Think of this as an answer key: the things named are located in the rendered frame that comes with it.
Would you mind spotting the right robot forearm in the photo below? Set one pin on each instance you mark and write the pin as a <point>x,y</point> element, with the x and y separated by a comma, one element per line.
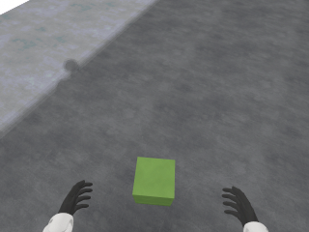
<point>254,226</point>

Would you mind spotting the robot right hand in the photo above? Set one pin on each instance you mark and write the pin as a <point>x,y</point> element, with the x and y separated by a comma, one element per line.
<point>245,213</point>

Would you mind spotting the carton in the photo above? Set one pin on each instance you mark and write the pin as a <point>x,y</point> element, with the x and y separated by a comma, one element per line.
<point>154,181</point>

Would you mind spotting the left robot forearm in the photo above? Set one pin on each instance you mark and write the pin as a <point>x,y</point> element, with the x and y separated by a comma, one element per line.
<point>61,222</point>

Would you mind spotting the robot left hand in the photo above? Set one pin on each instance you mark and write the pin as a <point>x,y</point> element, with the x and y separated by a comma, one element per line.
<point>69,204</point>

